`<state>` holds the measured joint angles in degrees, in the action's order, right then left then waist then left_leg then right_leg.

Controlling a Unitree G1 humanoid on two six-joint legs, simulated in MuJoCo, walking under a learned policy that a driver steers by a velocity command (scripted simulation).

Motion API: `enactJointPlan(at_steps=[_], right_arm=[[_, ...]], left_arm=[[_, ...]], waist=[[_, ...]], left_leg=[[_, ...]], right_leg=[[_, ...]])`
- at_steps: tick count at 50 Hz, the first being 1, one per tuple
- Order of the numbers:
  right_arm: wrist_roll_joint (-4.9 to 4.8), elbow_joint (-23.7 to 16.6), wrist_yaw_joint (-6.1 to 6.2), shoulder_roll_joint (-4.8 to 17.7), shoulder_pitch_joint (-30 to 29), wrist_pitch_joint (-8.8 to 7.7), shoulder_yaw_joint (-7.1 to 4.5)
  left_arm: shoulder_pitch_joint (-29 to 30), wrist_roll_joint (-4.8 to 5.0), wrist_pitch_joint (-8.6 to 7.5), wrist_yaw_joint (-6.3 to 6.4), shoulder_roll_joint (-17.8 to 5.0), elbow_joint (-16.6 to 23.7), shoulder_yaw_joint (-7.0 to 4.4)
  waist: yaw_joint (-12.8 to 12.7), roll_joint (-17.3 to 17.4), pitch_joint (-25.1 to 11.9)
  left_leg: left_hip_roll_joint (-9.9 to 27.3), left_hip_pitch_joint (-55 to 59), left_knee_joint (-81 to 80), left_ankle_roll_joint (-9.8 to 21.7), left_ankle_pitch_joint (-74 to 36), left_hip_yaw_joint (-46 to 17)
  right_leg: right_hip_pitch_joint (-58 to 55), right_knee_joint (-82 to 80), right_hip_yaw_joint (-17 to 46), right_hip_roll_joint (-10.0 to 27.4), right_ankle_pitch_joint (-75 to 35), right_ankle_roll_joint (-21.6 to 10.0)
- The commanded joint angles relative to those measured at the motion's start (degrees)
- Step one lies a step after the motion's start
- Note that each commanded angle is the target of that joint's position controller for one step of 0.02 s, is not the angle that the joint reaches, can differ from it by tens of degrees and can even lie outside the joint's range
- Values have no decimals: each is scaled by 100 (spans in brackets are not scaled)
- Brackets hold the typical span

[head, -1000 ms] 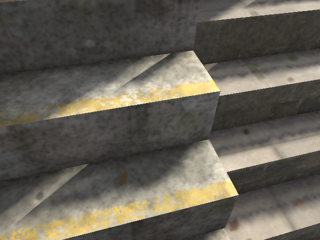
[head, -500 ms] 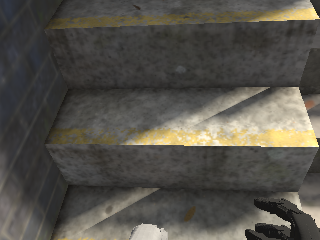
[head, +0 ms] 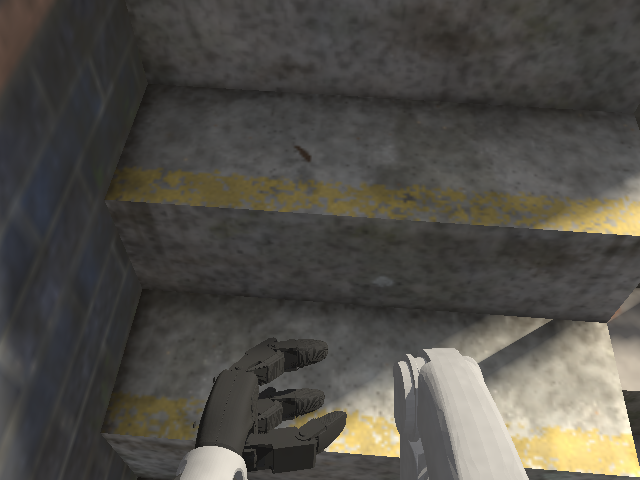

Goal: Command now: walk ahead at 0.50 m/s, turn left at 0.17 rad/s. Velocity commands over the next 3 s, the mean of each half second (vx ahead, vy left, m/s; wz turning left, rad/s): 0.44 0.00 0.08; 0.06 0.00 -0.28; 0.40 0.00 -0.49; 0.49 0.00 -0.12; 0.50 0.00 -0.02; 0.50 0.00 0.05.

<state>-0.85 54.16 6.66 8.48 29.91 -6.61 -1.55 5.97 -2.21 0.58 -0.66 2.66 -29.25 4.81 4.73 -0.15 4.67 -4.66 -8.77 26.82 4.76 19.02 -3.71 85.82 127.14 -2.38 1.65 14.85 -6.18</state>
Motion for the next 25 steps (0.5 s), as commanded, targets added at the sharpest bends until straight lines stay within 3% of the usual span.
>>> enactJointPlan(at_steps=[1,2,3,4,5,6,7,8,9,10,11,12,13,14,15,16,17,18,19,20,21,23,24,25], right_arm=[[-46,-329,198,710,311,-9,-152],[-70,-381,219,724,-9,12,-196],[-215,-584,216,812,-223,-26,-194],[-272,-742,175,1252,-205,-79,-274],[-214,-895,37,1523,-153,-206,-378],[-258,-940,-178,1597,-418,-320,-478],[-279,-919,-349,1427,123,-412,-501],[-78,-1071,-495,1288,-567,-537,-483],[148,-1430,-564,651,-1283,-534,-368],[359,-1889,-482,71,-2093,-494,-217],[483,-2260,-377,-223,-2583,-348,-45],[487,-2327,-355,-451,-2492,-261,109],[430,-2317,-325,-520,-2221,-116,167],[355,-2263,-335,-411,-1876,-11,201],[272,-2298,-284,-332,-1803,89,198],[193,-2382,-234,-264,-1948,178,212],[156,-2470,-176,-242,-2318,251,210],[64,-2436,-62,-402,-2506,313,218],[27,-2477,0,-379,-2573,344,214],[15,-2495,101,-341,-2621,348,174],[94,-2710,117,-502,-3009,275,226],[180,-2912,-12,-202,-3622,124,171],[211,-3016,-101,-98,-3611,71,179],[243,-3157,-188,-173,-3747,107,221]], left_arm=[[1238,54,105,-123,46,843,44],[842,-17,40,-140,67,510,33],[227,62,-29,-122,-108,197,-47],[-176,201,-10,-144,-375,-40,-136],[-681,212,-28,-102,-837,20,-299],[-1117,78,-53,-95,-1312,-85,-467],[-1097,39,-205,-80,-1718,-517,-645],[-1913,91,-133,-105,-1743,-716,-738],[-2153,-243,-47,17,-1938,-1099,-840],[-2230,-254,-18,82,-1924,-1213,-979],[-2059,-83,-24,137,-1802,-1579,-985],[-1996,-121,-52,200,-1467,-1942,-880],[-2011,-162,-139,223,-1086,-2122,-762],[-1850,-127,-261,208,-933,-2121,-702],[-1526,-34,-377,173,-1111,-2078,-723],[-1368,16,-492,108,-1179,-2098,-723],[-1319,73,-631,42,-1395,-2112,-754],[-1765,62,-781,32,-1555,-2263,-798],[-2033,130,-876,30,-1841,-2348,-843],[-2346,173,-949,38,-2074,-2464,-940],[-2498,38,-962,63,-2218,-2553,-956],[-2876,-51,-871,208,-2172,-2564,-971],[-2827,-72,-655,339,-1935,-2419,-921],[-2962,60,-459,486,-1759,-2366,-880]], waist=[[68,340,-439],[-58,461,-712],[-356,311,-1355],[-477,262,-2329],[-692,924,-2777],[-963,790,-3230],[-543,392,-3914],[-1242,-312,-3945],[-1260,-910,-3601],[-1235,90,-3022],[-980,180,-1639],[-683,213,-534],[-381,163,-156],[-77,363,21],[163,468,298],[297,470,438],[252,489,587],[24,135,414],[-85,11,237],[-221,-384,171],[-218,-295,183],[-565,47,26],[-596,224,-249],[-662,102,-463]], left_leg=[[1377,-952,-2981,918,-1624,-1001],[1470,-621,-2668,664,-4100,-379],[1339,-600,-1931,382,-8141,340],[1471,-618,-1085,337,-10029,195],[1690,19,-11,487,-11933,-181],[1720,472,1258,433,-12027,-310],[1218,-710,2773,64,-10532,-702],[474,-1453,4753,-37,-3690,-526],[-559,-3706,8650,-227,-1686,-1062],[-389,-4745,10287,29,-1702,-1456],[-167,-5666,10031,193,-2005,-1375],[-194,-6112,10520,222,-1681,-1276],[-135,-6231,10633,207,-1448,-1344],[-90,-6060,10431,87,-1285,-1310],[24,-5662,9593,-9,-1300,-1228],[65,-5270,8769,-64,-1383,-1120],[45,-5105,8161,-142,-1585,-776],[-69,-5376,8924,-101,-1495,-528],[19,-5818,9252,-85,-1204,-453],[41,-6647,10241,-50,-384,-484],[81,-7198,10639,30,94,-662],[261,-7796,10266,57,831,-753],[411,-7052,8993,-179,759,-161],[742,-6374,7887,-227,652,163]], right_leg=[[-2313,-1664,-482,275,105,-217],[-3106,-2407,-570,171,602,-382],[-4734,-3520,-966,-221,931,-572],[-6133,-3970,-1004,-678,1326,-513],[-6404,-5000,-663,-733,1606,-490],[-6890,-6328,-225,-681,1270,-538],[-8565,-7033,525,-271,1669,-880],[-8896,-8081,1730,452,434,-1147],[-8813,-9132,4363,1619,-1100,-1995],[-8513,-9411,4501,1575,158,-1862],[-7837,-9332,3685,1304,2009,-1263],[-6860,-9620,3029,1131,1666,-1011],[-6382,-9816,2578,977,1539,-786],[-6011,-10171,2127,884,932,-710],[-5425,-10452,1421,775,397,-550],[-4884,-10634,915,686,27,-432],[-4541,-10895,585,663,-236,-456],[-4909,-11028,747,815,-543,-688],[-5670,-11305,797,977,-1037,-750],[-6524,-11452,990,1110,-1506,-955],[-7205,-11613,828,1362,-2054,-1045],[-8489,-11692,653,1387,-2388,-928],[-8528,-11585,180,909,-2950,-745],[-8522,-11573,-17,744,-4255,-583]])
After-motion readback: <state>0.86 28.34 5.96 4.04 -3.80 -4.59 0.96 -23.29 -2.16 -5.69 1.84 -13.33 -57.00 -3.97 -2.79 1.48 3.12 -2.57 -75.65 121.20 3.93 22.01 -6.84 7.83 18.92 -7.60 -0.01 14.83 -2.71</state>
